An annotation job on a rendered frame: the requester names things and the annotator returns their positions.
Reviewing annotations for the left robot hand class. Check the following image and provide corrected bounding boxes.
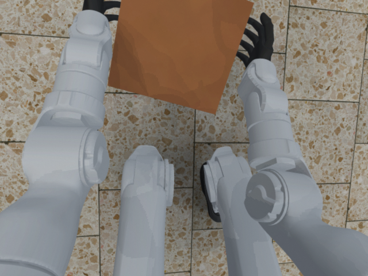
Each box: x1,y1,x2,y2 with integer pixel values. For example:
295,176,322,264
82,0,121,22

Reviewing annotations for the left robot upper arm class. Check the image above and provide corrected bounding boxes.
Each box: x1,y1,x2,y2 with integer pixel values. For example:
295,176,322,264
0,126,110,276

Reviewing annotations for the left robot forearm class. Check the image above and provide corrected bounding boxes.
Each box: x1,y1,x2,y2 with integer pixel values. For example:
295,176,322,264
22,10,113,177

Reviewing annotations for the robot shin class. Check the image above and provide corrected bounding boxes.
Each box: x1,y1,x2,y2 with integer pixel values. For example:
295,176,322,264
210,146,252,213
121,145,163,197

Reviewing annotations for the right robot hand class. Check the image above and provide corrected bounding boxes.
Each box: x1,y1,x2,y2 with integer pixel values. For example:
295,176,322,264
236,12,274,68

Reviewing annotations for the robot left shin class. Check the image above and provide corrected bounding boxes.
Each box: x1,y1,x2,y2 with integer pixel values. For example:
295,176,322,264
121,145,163,197

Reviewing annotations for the robot right shin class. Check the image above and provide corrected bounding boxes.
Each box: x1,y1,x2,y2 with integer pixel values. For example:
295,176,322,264
210,146,252,213

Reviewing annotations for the right robot upper arm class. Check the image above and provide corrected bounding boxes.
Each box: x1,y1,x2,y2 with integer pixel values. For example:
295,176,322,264
244,169,368,276

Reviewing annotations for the carton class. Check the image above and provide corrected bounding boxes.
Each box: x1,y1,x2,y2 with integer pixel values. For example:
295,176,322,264
108,0,254,114

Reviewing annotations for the right robot forearm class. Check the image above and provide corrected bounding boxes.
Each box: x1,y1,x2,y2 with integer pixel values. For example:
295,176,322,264
237,59,315,181

